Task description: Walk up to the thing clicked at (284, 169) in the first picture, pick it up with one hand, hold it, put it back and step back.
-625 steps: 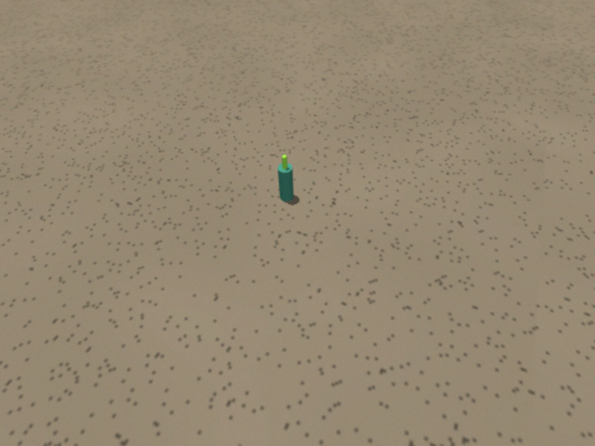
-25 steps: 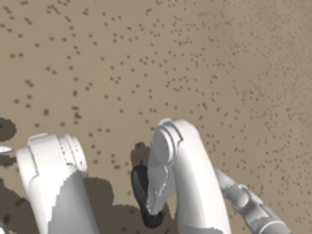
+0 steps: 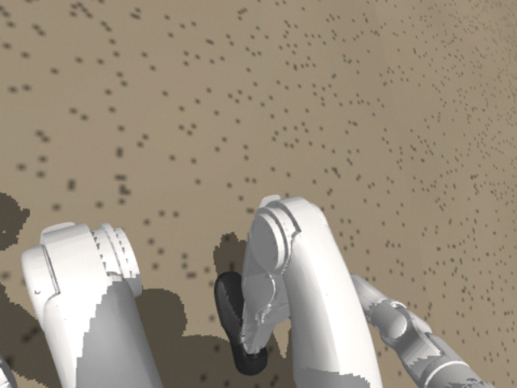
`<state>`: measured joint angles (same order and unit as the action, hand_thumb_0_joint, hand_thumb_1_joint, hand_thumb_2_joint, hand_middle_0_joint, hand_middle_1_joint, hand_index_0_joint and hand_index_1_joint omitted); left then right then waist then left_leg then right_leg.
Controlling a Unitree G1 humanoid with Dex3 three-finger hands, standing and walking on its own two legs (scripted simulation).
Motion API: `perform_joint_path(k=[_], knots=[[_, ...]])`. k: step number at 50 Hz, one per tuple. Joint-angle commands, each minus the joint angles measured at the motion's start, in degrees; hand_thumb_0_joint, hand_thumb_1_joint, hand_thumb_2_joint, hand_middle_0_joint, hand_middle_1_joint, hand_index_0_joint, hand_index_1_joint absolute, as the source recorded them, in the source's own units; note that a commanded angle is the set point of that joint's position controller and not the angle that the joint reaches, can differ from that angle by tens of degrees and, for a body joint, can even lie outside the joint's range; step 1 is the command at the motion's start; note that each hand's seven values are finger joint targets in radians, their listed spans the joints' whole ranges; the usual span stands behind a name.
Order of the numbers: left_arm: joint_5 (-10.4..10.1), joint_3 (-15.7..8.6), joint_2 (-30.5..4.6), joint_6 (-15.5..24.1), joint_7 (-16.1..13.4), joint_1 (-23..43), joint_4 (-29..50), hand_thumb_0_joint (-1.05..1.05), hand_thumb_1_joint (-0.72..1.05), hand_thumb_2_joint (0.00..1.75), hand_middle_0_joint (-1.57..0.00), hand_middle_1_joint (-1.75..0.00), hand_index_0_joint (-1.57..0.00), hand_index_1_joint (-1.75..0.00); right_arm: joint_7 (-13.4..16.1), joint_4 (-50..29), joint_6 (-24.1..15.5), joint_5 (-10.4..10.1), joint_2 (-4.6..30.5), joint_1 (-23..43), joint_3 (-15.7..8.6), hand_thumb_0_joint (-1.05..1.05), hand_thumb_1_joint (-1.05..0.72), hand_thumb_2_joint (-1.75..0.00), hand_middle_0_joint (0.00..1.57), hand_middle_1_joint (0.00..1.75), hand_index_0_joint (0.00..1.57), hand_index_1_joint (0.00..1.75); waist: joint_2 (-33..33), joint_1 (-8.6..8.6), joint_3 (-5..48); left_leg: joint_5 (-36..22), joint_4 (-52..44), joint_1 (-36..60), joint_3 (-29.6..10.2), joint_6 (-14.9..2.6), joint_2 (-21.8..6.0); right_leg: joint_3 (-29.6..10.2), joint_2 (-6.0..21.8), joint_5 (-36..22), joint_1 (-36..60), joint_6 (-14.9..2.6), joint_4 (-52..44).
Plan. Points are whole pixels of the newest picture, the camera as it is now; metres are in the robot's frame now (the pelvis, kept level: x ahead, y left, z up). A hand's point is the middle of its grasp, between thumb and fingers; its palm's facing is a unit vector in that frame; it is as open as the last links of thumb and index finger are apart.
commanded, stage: close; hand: left
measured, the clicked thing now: out of the picture +0.40 +0.33 -0.15
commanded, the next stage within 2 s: settle in 0.06 s
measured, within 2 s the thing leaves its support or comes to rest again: leaves its support in 0.48 s
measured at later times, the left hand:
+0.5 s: hand out of the picture +0.38 +0.32 -0.14, palm faces +0.40 -0.92 +0.01, open 9.3 cm
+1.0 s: hand out of the picture +0.35 +0.33 -0.01, palm faces +0.42 -0.91 -0.03, open 9.4 cm
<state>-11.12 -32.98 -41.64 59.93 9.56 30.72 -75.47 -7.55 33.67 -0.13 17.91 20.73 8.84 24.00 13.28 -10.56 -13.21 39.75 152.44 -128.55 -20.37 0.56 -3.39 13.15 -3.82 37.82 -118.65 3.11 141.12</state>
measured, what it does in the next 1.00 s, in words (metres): stands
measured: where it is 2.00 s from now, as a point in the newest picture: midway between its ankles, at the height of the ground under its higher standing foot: (183, 366)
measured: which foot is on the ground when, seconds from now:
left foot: down 0.00-1.00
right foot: down 0.00-1.00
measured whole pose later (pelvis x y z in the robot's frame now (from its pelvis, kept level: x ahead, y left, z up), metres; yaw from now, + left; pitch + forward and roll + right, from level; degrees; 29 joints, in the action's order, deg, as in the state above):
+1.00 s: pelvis +0.01 -0.01 +0.04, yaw +5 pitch +25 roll -10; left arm -11.0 -26.5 -27.2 38.8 9.4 23.2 -46.0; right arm -5.4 37.7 2.1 7.3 16.8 0.2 7.1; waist 3.6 -5.0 1.0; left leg 38.2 141.3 -129.2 -11.8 0.2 -3.5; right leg 7.7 -0.8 39.7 -121.4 1.3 135.6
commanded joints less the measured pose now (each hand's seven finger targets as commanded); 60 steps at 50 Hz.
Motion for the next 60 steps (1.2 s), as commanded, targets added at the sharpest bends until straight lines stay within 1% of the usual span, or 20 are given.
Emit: perform_joint_path(k=[1,9,12,15,17,19,20,25,29,32,35,37,40,43,46,48,50,53,58,60], knots=[[0.51,0.95,-9.73,3.54,-1.0,11.65,8.6,0.0,0.5,0.95,-0.99,-0.96,-0.98,-0.97,1.23,-1.73,0.51,0.0,18.99,-1.39,-6.66,0.0,-0.87,-0.89,0.2,0.3,0.2,0.3,-26.76,-4.39,31.41,-4.29,-18.19,21.09,6.62,0.49,-1.74,5.0,-2.32,-9.55,12.55,-4.0,-11.36],[0.69,2.99,-8.59,3.42,-1.68,14.19,10.82,0.0,0.45,1.17,-1.14,-1.21,-1.13,-1.23,0.99,-1.63,0.76,0.16,19.05,-1.92,-6.65,0.0,-0.89,-0.9,0.2,0.3,0.2,0.3,-28.45,-4.93,32.67,-4.0,-18.89,22.93,5.91,0.8,-1.77,5.43,-2.31,-9.44,12.65,-3.91,-11.26],[1.02,2.33,-9.42,2.85,-1.42,11.12,11.41,0.0,0.46,1.23,-1.18,-1.27,-1.17,-1.29,1.13,-1.71,1.11,-0.02,19.09,-1.89,-7.2,0.0,-0.88,-0.9,0.2,0.3,0.2,0.3,-29.34,-3.44,34.4,-5.78,-19.12,24.75,6.09,0.91,-1.8,5.21,-2.37,-10.29,12.96,-4.01,-10.94],[1.11,3.09,-8.74,2.16,-1.06,12.04,15.92,0.0,0.46,1.29,-1.23,-1.34,-1.22,-1.37,1.28,-1.54,1.29,-0.21,18.55,-2.1,-7.77,0.0,-0.88,-0.9,0.2,0.3,0.2,0.3,-31.45,-2.92,35.08,-6.95,-19.92,25.75,6.46,1.17,-1.75,4.95,-2.19,-11.06,12.64,-4.18,-10.94],[1.42,1.48,-10.92,1.64,-1.72,12.88,21.4,0.0,0.44,1.32,-1.26,-1.38,-1.25,-1.4,1.38,-1.64,1.61,-0.41,18.63,-2.89,-8.45,0.0,-0.88,-0.9,0.2,0.3,0.2,0.3,-34.23,-1.72,37.01,-7.9,-21.35,28.53,6.04,1.65,-2.07,4.6,-1.91,-11.45,12.12,-4.36,-10.39],[1.29,0.37,-11.09,0.55,-2.43,11.32,22.6,0.0,0.41,1.37,-1.3,-1.44,-1.29,-1.46,1.33,-1.47,2.04,-0.83,18.72,-3.3,-9.28,0.0,-0.89,-0.9,0.2,0.3,0.2,0.3,-35.43,-1.53,37.67,-6.46,-22.31,28.97,5.91,1.76,-2.05,4.48,-1.66,-10.23,11.19,-4.43,-10.34],[1.23,1.35,-10.6,0.56,-2.81,14.53,29.07,0.0,0.4,1.38,-1.3,-1.44,-1.29,-1.47,1.32,-1.49,1.9,-0.74,18.34,-3.72,-9.78,0.0,-0.89,-0.91,0.2,0.3,0.2,0.3,-38.03,-1.02,39.94,-8.56,-22.38,30.82,6.37,1.97,-2.06,3.9,-1.6,-12.26,11.65,-4.68,-10.03],[1.91,-1.21,-12.47,-2.46,-5.62,11.76,38.36,0.0,0.33,1.39,-1.29,-1.46,-1.28,-1.49,1.69,-2.22,2.36,-2.06,16.58,-4.82,-11.95,0.0,-0.89,-0.91,0.2,0.3,0.2,0.3,-39.41,0.42,44.63,-10.85,-22.94,31.42,7.94,1.37,-1.71,1.88,-1.36,-13.69,13.43,-5.01,-11.48],[1.85,1.23,-7.98,-4.79,-6.61,12.1,41.73,0.0,0.25,1.4,-1.28,-1.48,-1.28,-1.51,1.94,-1.62,2.23,-3.02,15.39,-6.64,-14.01,0.0,-0.89,-0.91,0.2,0.3,0.2,0.3,-37.15,-0.55,44.95,-8.81,-23.34,29.31,8.97,0.71,-1.32,0.64,-1.16,-13.19,13.89,-4.89,-13.63],[2.0,1.58,-7.85,-6.47,-5.82,10.74,43.42,0.0,0.24,1.39,-1.31,-1.49,-1.3,-1.52,2.08,-1.67,1.93,-4.15,14.77,-7.31,-15.57,0.0,-0.89,-0.91,0.2,0.3,0.2,0.3,-36.14,0.7,45.39,-6.53,-24.25,27.57,9.79,0.15,-0.9,-0.01,-1.03,-11.29,13.47,-4.95,-14.36],[0.95,4.62,-2.65,-8.38,-4.31,9.88,44.36,0.0,0.24,1.38,-1.3,-1.49,-1.3,-1.51,1.97,-1.44,1.55,-5.51,14.26,-8.44,-17.19,0.0,-0.89,-0.9,0.2,0.3,0.2,0.3,-34.5,0.89,46.18,-5.99,-25.67,27.83,9.95,0.14,-0.54,0.08,-0.86,-10.25,11.42,-5.13,-14.67],[0.42,4.44,-1.84,-10.0,-3.65,8.32,44.07,0.0,0.22,1.37,-1.31,-1.49,-1.31,-1.51,2.11,-1.38,1.42,-6.82,13.66,-8.7,-18.37,0.0,-0.89,-0.9,0.2,0.3,0.2,0.3,-34.08,2.76,46.28,-4.11,-27.31,27.64,10.45,0.02,-0.26,-0.23,-0.67,-8.14,9.56,-5.4,-15.12],[-0.53,4.95,-0.09,-11.83,-2.39,9.69,44.08,0.0,0.24,1.38,-1.34,-1.5,-1.34,-1.52,2.34,-0.73,1.46,-8.37,13.04,-9.85,-19.59,0.0,-0.89,-0.9,0.2,0.3,0.2,0.3,-32.72,2.95,46.14,-2.13,-28.34,26.32,10.83,-0.3,0.11,-0.56,-0.37,-6.58,8.1,-5.46,-15.54],[-1.14,4.51,0.36,-13.33,-1.42,8.07,43.87,0.0,0.21,1.37,-1.34,-1.51,-1.35,-1.53,2.69,0.84,1.68,-9.73,12.05,-11.47,-20.94,0.0,-0.89,-0.9,0.2,0.3,0.2,0.3,-30.77,4.66,46.55,-1.41,-28.91,26.14,12.07,-0.66,0.49,-1.5,-0.23,-5.17,7.43,-5.53,-16.99],[-1.76,4.52,1.08,-14.28,-0.26,10.84,46.72,0.0,0.24,1.36,-1.34,-1.51,-1.36,-1.52,3.15,-0.03,1.52,-10.65,11.38,-11.42,-22.03,0.0,-0.88,-0.9,0.2,0.3,0.2,0.3,-29.87,4.69,48.99,-2.63,-29.08,25.97,13.17,-0.9,0.82,-2.54,0.03,-6.09,8.98,-5.57,-17.93],[-1.74,2.33,-0.96,-14.98,-0.14,8.12,46.01,0.0,0.23,1.36,-1.33,-1.5,-1.34,-1.51,3.46,1.03,1.61,-11.33,10.63,-12.44,-22.78,0.0,-0.88,-0.9,0.2,0.3,0.2,0.3,-28.2,6.52,49.56,-2.21,-29.63,25.42,13.87,-1.12,0.95,-3.34,0.11,-4.59,9.51,-5.54,-18.88],[-2.58,2.91,0.59,-15.07,0.35,12.33,49.11,0.0,0.24,1.36,-1.33,-1.49,-1.34,-1.51,3.72,0.26,1.22,-11.87,10.06,-12.07,-23.19,0.0,-0.88,-0.9,0.2,0.3,0.2,0.3,-27.59,5.77,51.14,-2.19,-29.95,25.44,14.33,-1.29,1.17,-4.0,0.32,-4.59,10.24,-5.5,-19.82],[-2.69,1.07,-0.8,-15.73,0.77,10.98,49.96,0.0,0.23,1.34,-1.33,-1.48,-1.34,-1.5,4.22,0.57,0.98,-12.49,9.61,-13.39,-23.89,0.0,-0.88,-0.9,0.2,0.3,0.2,0.3,-27.08,6.43,54.28,-5.05,-30.39,27.33,14.82,-1.26,1.22,-4.67,0.62,-6.47,12.03,-5.45,-19.98],[-2.74,0.95,-0.05,-16.98,2.16,13.03,51.53,0.0,0.2,1.33,-1.31,-1.46,-1.31,-1.48,4.93,1.52,0.39,-12.93,8.74,-14.85,-24.91,0.0,-0.89,-0.9,0.2,0.3,0.2,0.3,-27.47,6.8,57.89,-8.29,-31.11,30.7,15.94,-1.16,1.14,-5.93,1.08,-8.82,14.12,-5.43,-21.39],[-2.66,0.88,0.02,-17.76,2.78,11.82,49.57,0.0,0.21,1.31,-1.29,-1.44,-1.3,-1.46,5.1,2.57,0.31,-13.21,8.59,-15.72,-25.29,0.0,-0.89,-0.9,0.2,0.3,0.2,0.3,-26.07,6.78,56.17,-7.04,-31.49,28.8,16.32,-1.42,1.25,-6.44,1.23,-7.28,14.21,-5.28,-22.48]])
